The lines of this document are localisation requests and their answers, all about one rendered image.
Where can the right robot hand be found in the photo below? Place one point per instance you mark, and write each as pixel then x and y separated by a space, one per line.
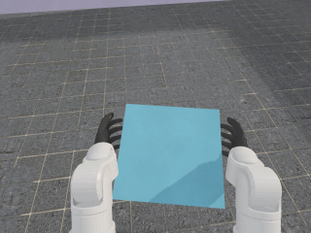
pixel 237 138

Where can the right robot forearm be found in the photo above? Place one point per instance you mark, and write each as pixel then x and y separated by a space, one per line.
pixel 258 193

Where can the left robot hand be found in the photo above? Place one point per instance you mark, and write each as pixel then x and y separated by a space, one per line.
pixel 103 132

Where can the carton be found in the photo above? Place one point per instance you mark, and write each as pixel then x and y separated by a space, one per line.
pixel 171 155

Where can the left robot forearm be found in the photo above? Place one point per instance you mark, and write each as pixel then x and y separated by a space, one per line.
pixel 91 191

